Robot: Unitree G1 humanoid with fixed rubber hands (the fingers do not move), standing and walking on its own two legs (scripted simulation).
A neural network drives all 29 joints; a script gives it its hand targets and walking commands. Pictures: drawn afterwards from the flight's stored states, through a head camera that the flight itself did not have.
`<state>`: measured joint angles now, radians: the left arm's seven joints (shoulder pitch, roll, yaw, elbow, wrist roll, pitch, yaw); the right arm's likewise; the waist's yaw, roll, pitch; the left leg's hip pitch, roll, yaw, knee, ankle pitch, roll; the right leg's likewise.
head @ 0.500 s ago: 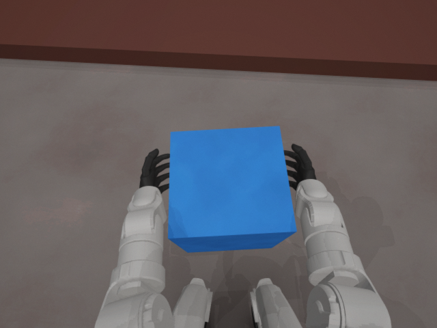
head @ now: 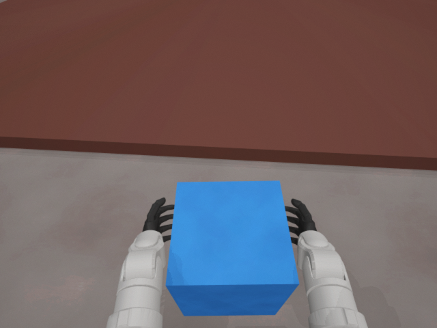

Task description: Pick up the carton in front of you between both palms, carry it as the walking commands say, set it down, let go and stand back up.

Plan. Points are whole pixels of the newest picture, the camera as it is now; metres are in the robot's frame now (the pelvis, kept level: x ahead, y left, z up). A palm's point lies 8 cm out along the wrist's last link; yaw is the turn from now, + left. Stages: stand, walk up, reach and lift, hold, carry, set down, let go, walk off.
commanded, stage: reach and lift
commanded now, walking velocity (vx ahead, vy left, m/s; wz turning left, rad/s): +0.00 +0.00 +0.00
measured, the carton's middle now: (228, 252) +0.30 +0.00 -0.06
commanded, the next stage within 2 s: hold in 1.04 s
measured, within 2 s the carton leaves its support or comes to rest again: neither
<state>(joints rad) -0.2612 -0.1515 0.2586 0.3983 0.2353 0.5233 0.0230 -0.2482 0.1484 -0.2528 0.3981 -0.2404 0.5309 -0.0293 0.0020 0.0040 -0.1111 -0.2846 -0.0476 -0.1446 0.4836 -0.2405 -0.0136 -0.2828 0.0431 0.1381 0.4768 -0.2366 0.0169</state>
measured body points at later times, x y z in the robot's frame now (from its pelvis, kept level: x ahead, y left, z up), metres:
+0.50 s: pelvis -0.01 +0.00 +0.00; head -0.04 +0.00 +0.45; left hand +0.30 +0.15 +0.03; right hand +0.30 -0.15 +0.02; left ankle +0.01 +0.13 -0.74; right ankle +0.01 -0.13 -0.74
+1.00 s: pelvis +0.00 +0.00 +0.01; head -0.04 +0.00 +0.46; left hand +0.30 +0.15 +0.04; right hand +0.30 -0.15 +0.04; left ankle +0.01 +0.13 -0.74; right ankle +0.01 -0.13 -0.74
